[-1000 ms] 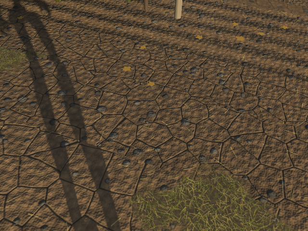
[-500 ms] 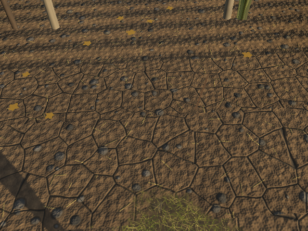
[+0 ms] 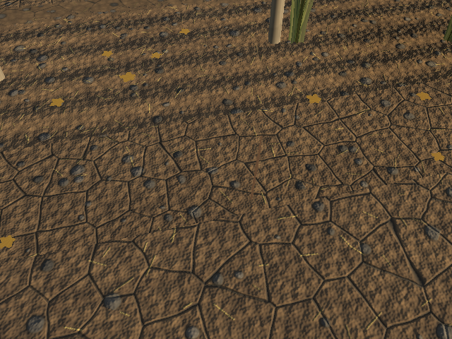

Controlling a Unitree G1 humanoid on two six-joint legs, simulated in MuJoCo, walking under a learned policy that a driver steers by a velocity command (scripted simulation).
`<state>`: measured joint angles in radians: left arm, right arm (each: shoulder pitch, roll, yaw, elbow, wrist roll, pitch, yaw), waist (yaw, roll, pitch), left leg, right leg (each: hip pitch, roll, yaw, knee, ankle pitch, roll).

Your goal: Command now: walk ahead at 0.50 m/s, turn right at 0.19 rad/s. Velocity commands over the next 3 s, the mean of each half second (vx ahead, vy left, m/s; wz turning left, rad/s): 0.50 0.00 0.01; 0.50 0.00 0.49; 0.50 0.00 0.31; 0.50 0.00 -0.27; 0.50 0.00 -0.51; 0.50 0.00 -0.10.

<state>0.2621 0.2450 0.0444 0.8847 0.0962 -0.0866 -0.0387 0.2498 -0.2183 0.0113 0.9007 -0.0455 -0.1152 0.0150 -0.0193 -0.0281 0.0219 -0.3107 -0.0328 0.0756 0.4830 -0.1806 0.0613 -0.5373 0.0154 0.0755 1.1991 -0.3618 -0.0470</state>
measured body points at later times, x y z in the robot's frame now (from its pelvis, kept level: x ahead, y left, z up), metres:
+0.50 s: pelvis +0.25 -0.03 -0.03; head +0.25 -0.03 +0.42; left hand +0.27 +0.21 -0.17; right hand +0.36 -0.28 -0.15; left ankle +0.27 +0.10 -0.67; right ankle +0.18 -0.13 -0.73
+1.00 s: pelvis +0.59 +0.03 -0.15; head +0.61 +0.03 +0.30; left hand +0.68 +0.30 -0.26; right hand +0.64 -0.20 -0.30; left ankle +0.53 +0.09 -0.89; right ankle +0.78 -0.08 -0.85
